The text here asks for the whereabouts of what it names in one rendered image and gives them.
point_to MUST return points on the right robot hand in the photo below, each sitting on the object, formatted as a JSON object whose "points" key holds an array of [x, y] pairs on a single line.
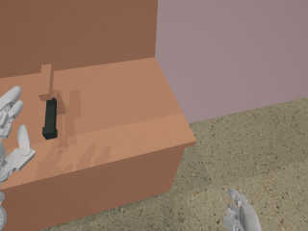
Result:
{"points": [[244, 219]]}

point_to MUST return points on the left robot hand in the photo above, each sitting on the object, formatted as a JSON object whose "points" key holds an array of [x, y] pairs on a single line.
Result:
{"points": [[10, 107]]}

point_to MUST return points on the tap lever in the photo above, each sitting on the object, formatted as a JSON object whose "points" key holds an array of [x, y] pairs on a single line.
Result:
{"points": [[49, 130]]}

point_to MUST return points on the counter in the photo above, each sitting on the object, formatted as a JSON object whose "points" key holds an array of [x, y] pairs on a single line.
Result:
{"points": [[121, 133]]}

